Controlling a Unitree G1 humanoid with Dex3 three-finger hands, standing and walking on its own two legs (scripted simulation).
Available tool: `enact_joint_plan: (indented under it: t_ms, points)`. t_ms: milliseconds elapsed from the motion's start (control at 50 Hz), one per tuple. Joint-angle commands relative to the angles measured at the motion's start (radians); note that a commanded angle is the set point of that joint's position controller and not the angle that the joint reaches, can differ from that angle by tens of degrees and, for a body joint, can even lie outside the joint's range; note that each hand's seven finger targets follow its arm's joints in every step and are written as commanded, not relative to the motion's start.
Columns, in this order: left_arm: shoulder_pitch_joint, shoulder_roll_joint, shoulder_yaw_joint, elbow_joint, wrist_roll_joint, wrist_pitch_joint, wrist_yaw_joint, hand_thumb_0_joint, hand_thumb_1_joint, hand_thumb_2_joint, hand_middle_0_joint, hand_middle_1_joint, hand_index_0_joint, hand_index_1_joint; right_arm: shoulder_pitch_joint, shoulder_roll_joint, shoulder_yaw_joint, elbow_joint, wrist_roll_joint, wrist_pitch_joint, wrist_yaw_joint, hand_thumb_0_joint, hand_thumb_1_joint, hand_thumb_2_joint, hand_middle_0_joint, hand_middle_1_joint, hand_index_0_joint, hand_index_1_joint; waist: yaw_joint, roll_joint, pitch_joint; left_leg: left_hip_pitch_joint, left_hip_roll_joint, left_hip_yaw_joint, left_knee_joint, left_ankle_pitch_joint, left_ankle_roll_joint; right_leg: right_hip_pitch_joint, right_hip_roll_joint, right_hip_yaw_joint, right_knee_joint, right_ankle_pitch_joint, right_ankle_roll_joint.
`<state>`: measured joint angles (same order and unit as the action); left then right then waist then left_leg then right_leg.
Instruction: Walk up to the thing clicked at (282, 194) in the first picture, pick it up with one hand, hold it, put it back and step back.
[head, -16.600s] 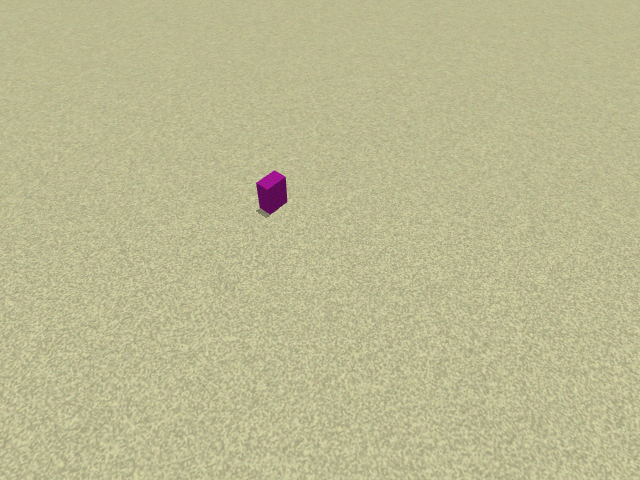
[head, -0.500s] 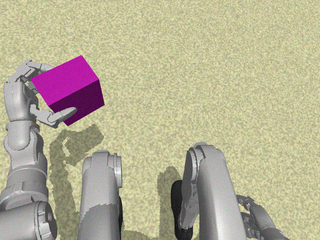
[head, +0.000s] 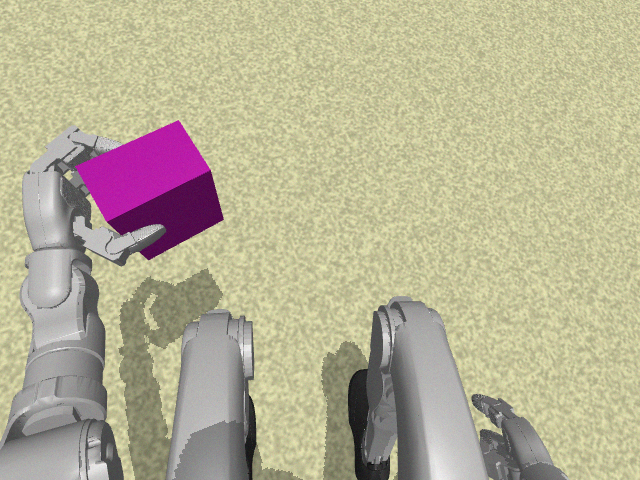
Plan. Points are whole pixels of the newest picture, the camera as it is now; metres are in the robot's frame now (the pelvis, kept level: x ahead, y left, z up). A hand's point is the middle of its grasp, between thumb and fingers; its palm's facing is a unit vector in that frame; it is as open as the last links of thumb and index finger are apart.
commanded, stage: lift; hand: left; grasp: from the side
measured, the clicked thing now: (162, 197) +0.45 +0.18 -0.03
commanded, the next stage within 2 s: hold in 1.84 s
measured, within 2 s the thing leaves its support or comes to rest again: neither
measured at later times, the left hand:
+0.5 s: hand (36, 135) +0.40 +0.21 +0.16, palm faces +0.15 -0.99 -0.03, open 10.6 cm
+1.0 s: hand out of the picture +0.40 +0.21 +0.29, palm faces +0.14 -0.99 -0.01, open 10.6 cm
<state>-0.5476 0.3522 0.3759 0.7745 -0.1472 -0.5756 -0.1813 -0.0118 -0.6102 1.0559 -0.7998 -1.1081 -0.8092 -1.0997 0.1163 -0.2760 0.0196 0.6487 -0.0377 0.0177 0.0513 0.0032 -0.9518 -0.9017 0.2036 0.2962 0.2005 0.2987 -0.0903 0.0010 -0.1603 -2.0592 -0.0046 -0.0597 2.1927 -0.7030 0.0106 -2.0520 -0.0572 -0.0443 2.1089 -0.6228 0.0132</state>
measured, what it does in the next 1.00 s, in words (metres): rises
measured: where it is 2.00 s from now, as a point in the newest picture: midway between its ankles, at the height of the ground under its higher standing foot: (304, 461)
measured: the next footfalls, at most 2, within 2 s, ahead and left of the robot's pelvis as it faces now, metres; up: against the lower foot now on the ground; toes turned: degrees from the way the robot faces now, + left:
none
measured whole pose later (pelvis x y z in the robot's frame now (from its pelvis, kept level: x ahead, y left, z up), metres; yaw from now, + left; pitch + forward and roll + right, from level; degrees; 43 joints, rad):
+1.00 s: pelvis +0.05 +0.00 +0.25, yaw +1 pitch +18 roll -3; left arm -0.15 0.25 0.19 0.33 -0.20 -0.31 -0.08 -0.01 -0.58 1.04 -0.79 -1.11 -0.80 -1.10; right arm 0.21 -0.24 0.00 0.61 0.04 -0.06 -0.03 0.01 -0.92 -0.89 0.20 0.30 0.20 0.30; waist -0.03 0.01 -0.13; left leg -1.06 0.03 -0.03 1.32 -0.57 0.01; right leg -1.05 -0.02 -0.05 1.24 -0.50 0.02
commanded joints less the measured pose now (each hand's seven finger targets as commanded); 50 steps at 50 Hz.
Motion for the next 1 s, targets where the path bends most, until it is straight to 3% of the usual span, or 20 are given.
enact_joint_plan:
  t_ms: [0, 80, 160, 180, 220, 280, 300, 340, 380, 400, 440, 500, 540, 580, 660, 720, 760, 880, 900, 980]
  points:
    - [-0.228, 0.181, 0.013, -0.28, -0.029, -0.033, 0.003, 0.0, 0.011, 1.18, -1.265, -1.395, -1.291, -1.388, 0.1, -0.2, -0.08, -0.091, 0.022, -0.032, -0.028, 0.0, -0.938, -0.903, 0.201, 0.299, 0.2, 0.299, 0.005, 0.111, -0.621, 0.425, -0.018, 0.012, -0.376, 0.072, 0.021, 0.436, 0.034, -0.018, -0.287, 0.073, -0.053]
    - [-0.191, 0.155, -0.012, -0.362, -0.049, 0.002, -0.01, 0.0, 0.006, 1.17, -1.256, -1.381, -1.283, -1.373, 0.094, -0.193, -0.084, -0.103, 0.037, -0.041, -0.038, 0.0, -0.933, -0.902, 0.201, 0.299, 0.2, 0.299, 0.017, 0.122, -0.623, 0.491, -0.013, 0.007, -0.422, 0.09, 0.018, 0.463, 0.034, -0.011, -0.329, 0.089, -0.055]
    - [-0.137, 0.152, -0.008, -0.442, -0.057, 0.048, 0.011, 0.0, 0.032, 1.169, -1.24, -1.368, -1.268, -1.359, 0.092, -0.182, -0.088, -0.123, 0.054, -0.046, -0.049, 0.0, -0.927, -0.9, 0.201, 0.299, 0.2, 0.299, 0.03, 0.113, -0.619, 0.552, -0.009, -0.005, -0.494, 0.069, 0.017, 0.523, 0.033, -0.007, -0.391, 0.073, -0.053]
    - [-0.127, 0.124, -0.04, -0.473, -0.057, 0.059, 0.014, 0.0, 0.032, 1.159, -1.221, -1.351, -1.249, -1.342, 0.086, -0.174, -0.088, -0.128, 0.055, -0.046, -0.052, 0.0, -0.923, -0.9, 0.201, 0.299, 0.2, 0.299, 0.027, 0.116, -0.613, 0.561, -0.008, -0.001, -0.508, 0.053, 0.018, 0.536, 0.034, -0.002, -0.416, 0.059, -0.052]
    - [-0.069, 0.132, -0.02, -0.485, -0.061, 0.086, 0.03, 0.0, 0.046, 1.172, -1.22, -1.358, -1.248, -1.349, 0.073, -0.173, -0.09, -0.14, 0.065, -0.05, -0.059, 0.0, -0.916, -0.898, 0.201, 0.299, 0.2, 0.299, 0.036, 0.088, -0.58, 0.571, -0.007, -0.004, -0.541, 0.038, 0.021, 0.58, 0.034, 0.001, -0.456, 0.048, -0.048]
    - [-0.045, 0.112, -0.042, -0.598, -0.073, 0.112, 0.048, 0.0, 0.046, 1.16, -1.219, -1.349, -1.246, -1.341, 0.084, -0.16, -0.092, -0.148, 0.075, -0.055, -0.066, 0.0, -0.919, -0.898, 0.201, 0.299, 0.2, 0.299, 0.041, 0.094, -0.627, 0.661, -0.006, 0.003, -0.575, 0.127, 0.016, 0.653, 0.036, 0.005, -0.5, 0.118, -0.049]
    - [-0.022, 0.09, -0.071, -0.622, -0.071, 0.124, 0.057, 0.0, 0.041, 1.157, -1.211, -1.345, -1.239, -1.336, 0.075, -0.158, -0.093, -0.156, 0.079, -0.057, -0.07, 0.0, -0.916, -0.898, 0.201, 0.3, 0.2, 0.3, 0.041, 0.101, -0.606, 0.69, -0.005, -0.004, -0.606, 0.113, 0.013, 0.658, 0.035, 0.004, -0.519, 0.106, -0.05]
    - [0.035, 0.114, -0.053, -0.637, -0.062, 0.149, 0.079, 0.0, 0.04, 1.161, -1.206, -1.345, -1.235, -1.335, 0.075, -0.155, -0.096, -0.159, 0.083, -0.059, -0.078, 0.0, -0.914, -0.897, 0.201, 0.3, 0.2, 0.3, 0.048, 0.088, -0.59, 0.724, -0.003, -0.004, -0.639, 0.132, 0.014, 0.712, 0.038, 0.007, -0.563, 0.124, -0.047]
    - [0.041, 0.079, -0.09, -0.675, -0.058, 0.166, 0.095, 0.0, 0.058, 1.166, -1.196, -1.341, -1.225, -1.331, 0.081, -0.145, -0.094, -0.157, 0.086, -0.065, -0.082, 0.0, -0.913, -0.897, 0.201, 0.3, 0.2, 0.3, 0.032, 0.08, -0.573, 0.763, -0.001, -0.009, -0.669, 0.167, 0.013, 0.752, 0.039, 0.005, -0.593, 0.158, -0.045]
    - [0.038, 0.097, -0.075, -0.723, -0.06, 0.17, 0.103, 0.0, 0.055, 1.158, -1.206, -1.345, -1.234, -1.335, 0.077, -0.146, -0.096, -0.165, 0.089, -0.067, -0.085, 0.0, -0.917, -0.897, 0.201, 0.3, 0.2, 0.3, 0.039, 0.088, -0.587, 0.811, 0.0, -0.014, -0.699, 0.169, 0.01, 0.773, 0.038, 0.006, -0.617, 0.157, -0.046]
    - [0.122, 0.091, -0.075, -0.711, -0.061, 0.193, 0.117, 0.0, 0.034, 1.167, -1.209, -1.359, -1.24, -1.347, 0.078, -0.139, -0.095, -0.168, 0.092, -0.069, -0.093, 0.0, -0.915, -0.897, 0.201, 0.3, 0.2, 0.3, 0.046, 0.08, -0.57, 0.855, 0.001, -0.013, -0.739, 0.194, 0.009, 0.832, 0.041, 0.005, -0.661, 0.177, -0.043]
    - [0.171, 0.038, -0.124, -0.686, -0.059, 0.215, 0.123, 0.0, 0.085, 1.19, -1.21, -1.37, -1.242, -1.357, 0.079, -0.135, -0.093, -0.163, 0.093, -0.083, -0.097, 0.0, -0.914, -0.897, 0.201, 0.3, 0.2, 0.3, 0.026, 0.065, -0.494, 0.918, 0.006, -0.025, -0.795, 0.211, 0.006, 0.86, 0.044, -0.002, -0.716, 0.198, -0.04]
    - [0.179, 0.067, -0.101, -0.688, -0.058, 0.218, 0.125, 0.0, 0.054, 1.191, -1.22, -1.381, -1.253, -1.368, 0.087, -0.131, -0.092, -0.152, 0.094, -0.088, -0.102, 0.0, -0.912, -0.896, 0.201, 0.3, 0.201, 0.3, 0.027, 0.058, -0.47, 0.936, 0.007, -0.017, -0.819, 0.244, 0.008, 0.916, 0.046, 0.0, -0.754, 0.231, -0.038]
    - [0.184, 0.055, -0.115, -0.684, -0.06, 0.223, 0.123, 0.0, 0.042, 1.198, -1.227, -1.392, -1.261, -1.378, 0.091, -0.123, -0.086, -0.155, 0.093, -0.096, -0.102, 0.0, -0.91, -0.895, 0.201, 0.3, 0.201, 0.3, 0.022, 0.045, -0.44, 0.963, 0.006, -0.013, -0.853, 0.248, 0.011, 0.966, 0.048, 0.001, -0.797, 0.24, -0.036]
    - [0.174, 0.057, -0.112, -0.663, -0.057, 0.215, 0.123, 0.0, 0.002, 1.217, -1.24, -1.409, -1.271, -1.4, 0.072, -0.111, -0.079, -0.158, 0.093, -0.107, -0.099, 0.0, -0.908, -0.895, 0.201, 0.3, 0.2, 0.3, 0.04, 0.055, -0.35, 1.008, 0.008, -0.012, -0.942, 0.173, 0.01, 1.006, 0.05, 0.008, -0.876, 0.171, -0.035]
    - [0.165, 0.031, -0.145, -0.666, -0.058, 0.209, 0.111, 0.0, 0.03, 1.2, -1.237, -1.391, -1.266, -1.383, 0.082, -0.115, -0.08, -0.156, 0.09, -0.116, -0.097, 0.0, -0.91, -0.896, 0.201, 0.3, 0.2, 0.3, 0.047, 0.088, -0.353, 1.098, 0.015, -0.025, -0.991, 0.209, -0.003, 1.028, 0.049, 0.0, -0.902, 0.2, -0.037]
    - [0.178, 0.056, -0.133, -0.658, -0.052, 0.208, 0.107, 0.0, 0.012, 1.198, -1.241, -1.392, -1.271, -1.383, 0.095, -0.115, -0.079, -0.154, 0.087, -0.118, -0.097, 0.0, -0.912, -0.897, 0.201, 0.3, 0.2, 0.3, 0.047, 0.088, -0.355, 1.134, 0.014, -0.015, -1.012, 0.265, -0.002, 1.085, 0.05, 0.0, -0.935, 0.25, -0.036]
    - [0.178, 0.038, -0.141, -0.678, -0.06, 0.202, 0.1, 0.0, 0.028, 1.172, -1.223, -1.367, -1.254, -1.355, 0.107, -0.108, -0.074, -0.151, 0.079, -0.119, -0.094, 0.0, -0.909, -0.895, 0.201, 0.3, 0.2, 0.3, 0.057, 0.085, -0.349, 1.233, 0.014, -0.007, -1.081, 0.37, -0.009, 1.19, 0.056, -0.006, -0.998, 0.331, -0.038]
    - [0.161, 0.048, -0.123, -0.689, -0.066, 0.196, 0.104, 0.0, 0.018, 1.172, -1.23, -1.369, -1.26, -1.359, 0.105, -0.109, -0.074, -0.152, 0.078, -0.121, -0.094, 0.0, -0.908, -0.895, 0.201, 0.3, 0.2, 0.3, 0.059, 0.087, -0.343, 1.246, 0.014, -0.006, -1.094, 0.367, -0.008, 1.201, 0.057, -0.006, -1.011, 0.33, -0.037]
    - [0.186, 0.008, -0.154, -0.637, -0.06, 0.189, 0.103, 0.0, 0.033, 1.205, -1.257, -1.39, -1.281, -1.386, 0.103, -0.108, -0.074, -0.147, 0.074, -0.126, -0.094, 0.0, -0.907, -0.896, 0.201, 0.3, 0.2, 0.3, 0.052, 0.071, -0.28, 1.266, 0.02, -0.01, -1.146, 0.31, -0.007, 1.211, 0.057, -0.006, -1.052, 0.291, -0.034]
